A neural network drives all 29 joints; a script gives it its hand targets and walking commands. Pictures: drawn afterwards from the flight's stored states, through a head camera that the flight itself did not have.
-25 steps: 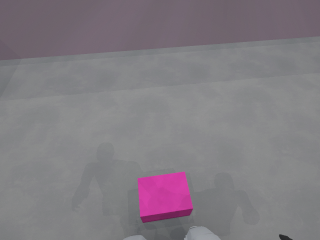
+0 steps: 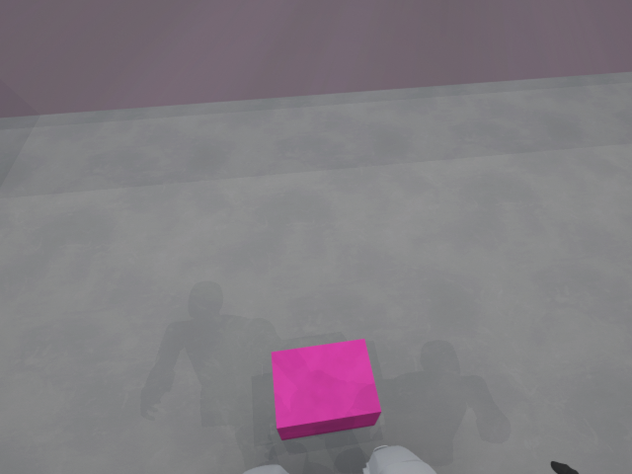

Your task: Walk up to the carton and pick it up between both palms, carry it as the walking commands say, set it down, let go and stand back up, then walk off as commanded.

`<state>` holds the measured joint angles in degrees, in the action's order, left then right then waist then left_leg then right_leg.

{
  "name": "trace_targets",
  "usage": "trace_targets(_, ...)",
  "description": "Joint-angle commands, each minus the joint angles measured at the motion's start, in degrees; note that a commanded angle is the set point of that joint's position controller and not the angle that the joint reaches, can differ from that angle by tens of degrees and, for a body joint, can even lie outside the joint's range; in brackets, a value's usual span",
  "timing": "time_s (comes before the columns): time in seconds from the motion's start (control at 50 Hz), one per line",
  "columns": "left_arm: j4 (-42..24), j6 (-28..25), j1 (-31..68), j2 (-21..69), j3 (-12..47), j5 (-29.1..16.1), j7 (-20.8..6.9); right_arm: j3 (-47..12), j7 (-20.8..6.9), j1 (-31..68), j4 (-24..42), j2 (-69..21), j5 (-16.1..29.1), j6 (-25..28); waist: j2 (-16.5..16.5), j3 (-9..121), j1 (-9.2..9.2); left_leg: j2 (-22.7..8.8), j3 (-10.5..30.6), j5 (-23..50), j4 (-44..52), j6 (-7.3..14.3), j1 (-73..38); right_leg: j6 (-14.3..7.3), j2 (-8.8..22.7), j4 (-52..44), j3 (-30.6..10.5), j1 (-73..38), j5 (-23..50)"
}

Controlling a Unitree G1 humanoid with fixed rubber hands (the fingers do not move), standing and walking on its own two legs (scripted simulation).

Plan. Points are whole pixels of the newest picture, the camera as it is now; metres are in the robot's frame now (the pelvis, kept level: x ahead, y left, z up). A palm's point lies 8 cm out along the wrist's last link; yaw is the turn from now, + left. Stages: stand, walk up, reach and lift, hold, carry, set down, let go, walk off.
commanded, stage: walk up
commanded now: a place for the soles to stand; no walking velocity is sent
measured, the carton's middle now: (323, 389) +0.40 -0.01 -0.66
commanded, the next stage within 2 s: none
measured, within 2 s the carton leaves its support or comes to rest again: neither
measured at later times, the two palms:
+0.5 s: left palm out of the picture +0.07 +0.32 -0.10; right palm out of the picture +0.06 -0.31 -0.10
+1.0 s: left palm out of the picture +0.07 +0.31 -0.10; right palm out of the picture +0.06 -0.32 -0.10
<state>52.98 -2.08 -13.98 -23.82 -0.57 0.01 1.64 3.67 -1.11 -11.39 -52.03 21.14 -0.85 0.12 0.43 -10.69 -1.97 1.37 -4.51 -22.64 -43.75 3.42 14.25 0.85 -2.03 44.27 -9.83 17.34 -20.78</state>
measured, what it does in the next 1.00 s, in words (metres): stands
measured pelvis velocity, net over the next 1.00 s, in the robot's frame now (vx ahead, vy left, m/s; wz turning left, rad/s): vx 0.01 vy -0.01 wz -0.01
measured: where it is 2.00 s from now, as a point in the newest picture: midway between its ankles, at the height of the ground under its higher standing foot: outside the picture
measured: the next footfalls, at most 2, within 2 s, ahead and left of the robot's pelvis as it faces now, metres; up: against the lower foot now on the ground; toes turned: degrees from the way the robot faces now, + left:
none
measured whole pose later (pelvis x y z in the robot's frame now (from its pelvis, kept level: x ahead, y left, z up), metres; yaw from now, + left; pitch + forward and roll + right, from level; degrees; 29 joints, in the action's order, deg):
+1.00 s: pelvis +0.01 -0.01 +0.00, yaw +0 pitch -6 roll +0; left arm 53.1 -2.0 -13.9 -23.9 -1.6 0.0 1.7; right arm 3.7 -1.1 -11.6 -52.0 21.1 -0.9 0.1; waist 0.5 -10.5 -1.7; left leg 1.0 -4.6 -23.2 -43.6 3.2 14.3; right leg 0.3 -2.0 41.8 -9.9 16.8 -18.1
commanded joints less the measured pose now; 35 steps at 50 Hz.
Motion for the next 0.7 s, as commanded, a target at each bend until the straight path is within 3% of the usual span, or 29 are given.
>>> trace_targets(0.0,-3.2,0.3,2.5,-13.7,-3.5,-0.4,2.2,5.0,0.9,-0.5,3.2,18.1,-0.2,2.5,-2.6,7.0,-0.42,-23.9,28.1,13.9,25.3,7.4,-5.2,-3.3,0.5,13.6,3.0,12.4,-13.7)
trace_targets(0.04,-2.6,0.0,0.5,-14.2,-4.0,-0.7,1.8,4.9,1.0,1.6,3.3,17.0,-0.2,2.6,-2.7,5.0,1.00,-21.9,23.3,16.0,23.1,7.8,-2.0,-3.8,2.3,12.0,4.6,8.6,-11.3)
trace_targets(0.08,-2.9,-0.6,-0.8,-13.4,-4.0,-0.7,1.5,4.5,1.1,1.6,3.6,16.2,-0.5,2.3,-5.6,6.3,1.44,-19.4,18.4,26.3,18.7,6.5,-5.1,-3.7,3.5,3.3,6.9,7.0,-9.0)
trace_targets(0.1,-2.7,-1.1,-2.3,-13.1,-4.1,-0.5,1.5,4.6,0.8,1.1,3.8,16.3,-0.6,2.0,-6.8,8.2,1.57,-18.0,16.1,30.0,15.4,6.2,-6.5,-3.9,2.8,-1.9,7.8,4.2,-6.9)
trace_targets(0.12,-1.9,-1.6,-4.3,-12.3,-4.1,-0.4,1.5,4.4,0.6,2.1,4.2,16.1,-0.2,1.7,-6.4,10.0,2.85,-16.5,13.6,31.6,12.1,5.5,-4.7,-4.4,2.0,-8.8,8.1,-1.1,-1.1)
trace_targets(0.14,-1.2,-2.1,-5.8,-12.9,-4.3,0.0,1.7,4.0,0.3,3.0,4.7,15.3,0.0,1.3,-5.0,12.2,3.73,-14.0,10.9,29.6,7.9,3.8,-1.9,-5.2,1.7,-13.7,5.0,-6.7,6.7)
trace_targets(0.16,-0.9,-2.4,-6.7,-15.7,-5.0,0.6,2.1,3.5,0.2,3.5,5.6,13.9,0.5,1.2,0.3,14.2,4.02,-10.2,8.0,27.7,0.9,1.2,3.3,-7.6,5.9,-14.7,-5.5,-11.0,13.5)
trace_targets(0.18,-1.5,-2.7,-5.4,-18.8,-5.4,0.6,2.2,3.0,0.2,4.7,6.7,12.9,0.7,1.0,5.1,13.3,3.92,-4.1,5.2,16.1,-5.7,-1.9,8.6,-12.6,13.7,-17.4,-21.0,-9.5,14.6)
trace_targets(0.2,-2.2,-2.4,-3.7,-19.2,-5.0,0.2,2.0,3.2,0.7,4.6,6.4,12.8,0.2,0.5,7.7,11.4,3.40,0.0,7.0,-8.6,-6.5,-2.2,8.7,-18.0,18.4,-18.3,-27.7,-5.0,17.6)
trace_targets(0.22,-2.6,-2.2,-2.5,-19.6,-4.8,0.5,1.8,3.3,0.6,4.1,5.9,13.4,-0.1,0.3,8.0,9.1,3.06,0.0,8.4,-15.4,-8.4,-1.5,8.9,-19.1,18.5,-18.8,-29.2,-2.0,12.7)
trace_targets(0.26,-3.9,-1.6,0.9,-18.6,-4.5,0.6,1.9,4.1,0.4,0.7,4.3,13.9,-0.5,0.6,7.8,6.6,0.78,-1.2,9.3,-10.7,-1.9,-1.2,5.8,-16.6,15.3,-16.4,-26.5,2.3,7.9)
trace_targets(0.28,-4.4,-1.3,3.6,-17.3,-4.0,0.5,1.9,4.4,0.4,-2.0,2.8,13.7,-0.3,1.0,6.8,6.5,-1.66,-2.3,8.9,-3.2,6.2,-0.9,0.0,-13.6,13.2,-13.4,-21.9,6.3,10.5)
trace_targets(0.3,-5.1,-1.1,6.4,-14.2,-3.3,0.3,1.8,5.0,0.5,-5.6,1.5,14.7,-0.7,1.5,1.3,7.7,-4.11,-5.8,13.5,0.6,15.6,-0.4,-7.0,-9.3,8.9,-6.8,-13.9,11.3,14.3)
trace_targets(0.32,-5.7,-0.7,6.7,-10.3,-2.4,-0.4,1.8,5.8,0.8,-7.1,1.0,18.2,-1.2,2.0,-9.2,8.3,-4.56,-13.9,24.4,0.5,25.8,1.4,-11.6,-4.5,0.3,5.5,-2.7,16.9,9.5)
trace_targets(0.34,-4.7,-0.1,4.6,-12.0,-3.1,-0.4,2.2,5.4,1.1,-4.2,2.4,19.3,-0.4,2.3,-6.5,6.7,-2.44,-22.1,30.1,4.3,28.0,4.3,-8.6,-3.2,-1.8,9.5,2.2,18.1,-10.1)
trace_targets(0.36,-3.3,0.3,2.5,-13.9,-3.6,-0.2,2.3,5.3,0.9,-1.4,2.9,19.1,-0.1,2.5,-2.3,5.6,-0.75,-23.6,29.8,7.3,27.5,5.6,-5.5,-3.1,0.3,14.4,2.3,15.3,-12.4)
trace_targets(0.42,-2.5,0.0,-0.3,-14.3,-4.0,-0.5,1.6,5.1,1.0,0.5,3.4,16.7,-0.4,2.7,-3.6,4.3,0.91,-20.3,22.7,14.9,24.0,5.2,-4.1,-3.5,2.9,11.8,4.8,11.3,-9.8)
trace_targets(0.44,-2.7,-0.2,-0.8,-13.8,-4.1,-0.6,1.5,4.9,1.1,0.1,3.4,16.3,-0.6,2.6,-5.6,4.5,0.96,-19.2,19.7,21.1,22.0,5.0,-5.1,-3.3,3.4,8.6,6.5,10.6,-9.0)
trace_targets(0.48,-3.0,-0.7,-0.8,-13.2,-4.1,-0.5,1.4,4.9,0.9,-1.3,3.5,16.2,-0.7,2.2,-7.6,7.4,0.17,-18.4,16.9,31.7,17.5,5.8,-8.5,-3.0,3.2,2.3,8.9,7.9,-8.5)
trace_targets(0.5,-2.5,-1.2,-2.1,-12.8,-4.1,-0.4,1.5,4.6,0.8,-0.5,3.7,16.0,-0.4,1.9,-7.3,9.2,1.12,-18.0,15.4,34.5,14.5,6.2,-7.8,-3.4,2.7,-2.5,9.4,3.8,-5.9)
trace_targets(0.52,-1.7,-1.6,-4.5,-12.1,-4.1,-0.4,1.6,4.4,0.6,1.2,4.2,15.9,-0.1,1.6,-6.7,10.9,2.69,-16.4,12.5,34.7,10.9,5.4,-6.0,-4.2,2.0,-9.5,9.6,-1.6,-0.5)
trace_targets(0.54,-1.0,-2.1,-6.2,-12.6,-4.3,0.1,1.9,3.8,0.4,2.4,4.6,14.8,0.4,1.3,-5.0,12.9,4.01,-13.9,10.3,33.1,6.5,3.6,-1.9,-5.4,1.9,-14.2,5.4,-7.5,8.2)
trace_targets(0.56,-0.6,-2.4,-6.7,-15.8,-5.2,0.8,2.2,3.2,0.4,3.0,5.5,13.2,0.8,1.1,1.9,13.9,4.06,-9.8,7.5,30.1,-0.5,0.7,4.0,-7.8,6.3,-15.1,-5.9,-11.1,15.3)
trace_targets(0.58,-1.8,-2.7,-4.8,-19.3,-5.6,0.7,2.3,2.7,0.4,4.3,6.6,12.2,1.0,0.9,6.8,12.8,4.04,-3.3,5.3,14.9,-7.4,-2.6,8.7,-13.8,15.4,-18.0,-22.5,-8.3,17.5)
trace_targets(0.6,-2.6,-2.3,-2.9,-19.3,-5.1,0.1,2.0,3.1,0.8,3.7,6.1,13.0,0.5,0.2,8.1,11.5,3.27,-0.2,7.9,-12.4,-8.0,-2.5,7.6,-19.1,19.9,-19.1,-28.9,-2.7,18.0)
trace_targets(0.62,-2.8,-2.0,-0.9,-19.4,-4.9,0.5,1.9,3.4,0.7,3.0,5.4,13.7,0.0,0.0,8.3,8.5,2.66,-0.5,9.0,-15.3,-9.8,-2.0,6.8,-19.3,19.0,-19.8,-29.5,1.7,10.6)
trace_targets(0.64,-3.3,-1.7,0.6,-18.9,-4.7,0.6,1.9,3.7,0.5,0.9,4.8,13.8,-0.3,0.1,8.4,6.6,1.52,-1.1,9.9,-13.4,-6.4,-1.7,6.1,-17.9,16.8,-18.9,-27.9,3.4,5.7)
trace_targets(0.68,-4.6,-1.0,5.8,-16.3,-3.7,0.5,1.8,4.4,0.4,-3.8,1.8,13.6,-0.3,0.8,6.5,5.8,-2.60,-2.8,8.9,-2.0,8.9,-1.2,-3.0,-12.2,11.8,-13.6,-19.8,9.9,9.0)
